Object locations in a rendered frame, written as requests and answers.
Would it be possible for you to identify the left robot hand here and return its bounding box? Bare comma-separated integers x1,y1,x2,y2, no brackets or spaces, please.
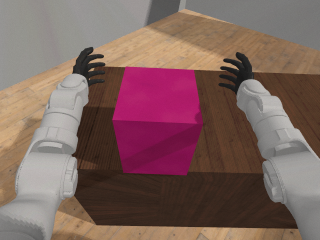
72,47,106,87

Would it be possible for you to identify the right robot hand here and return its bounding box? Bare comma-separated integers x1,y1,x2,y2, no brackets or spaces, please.
218,52,254,95

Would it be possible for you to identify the carton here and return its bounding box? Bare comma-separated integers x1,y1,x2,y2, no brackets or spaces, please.
112,66,203,176

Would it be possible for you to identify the robot right forearm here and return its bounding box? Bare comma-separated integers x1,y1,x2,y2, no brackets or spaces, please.
236,79,320,162

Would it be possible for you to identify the robot left forearm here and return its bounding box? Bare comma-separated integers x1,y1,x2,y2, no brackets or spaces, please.
14,73,89,195

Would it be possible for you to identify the left robot upper arm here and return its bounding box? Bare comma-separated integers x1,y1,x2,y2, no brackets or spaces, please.
0,152,78,240

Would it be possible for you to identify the pedestal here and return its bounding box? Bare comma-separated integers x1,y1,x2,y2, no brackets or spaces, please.
71,66,320,229

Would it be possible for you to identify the right robot upper arm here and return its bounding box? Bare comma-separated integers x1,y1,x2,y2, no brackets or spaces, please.
262,151,320,240

